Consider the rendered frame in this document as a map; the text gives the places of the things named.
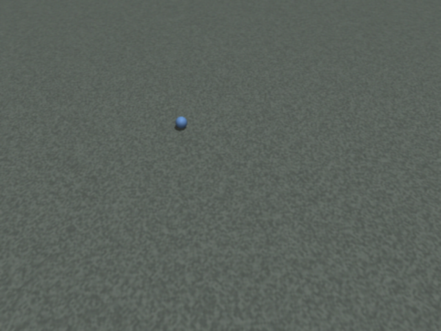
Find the ball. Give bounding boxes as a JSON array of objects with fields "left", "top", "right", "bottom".
[{"left": 176, "top": 117, "right": 187, "bottom": 128}]

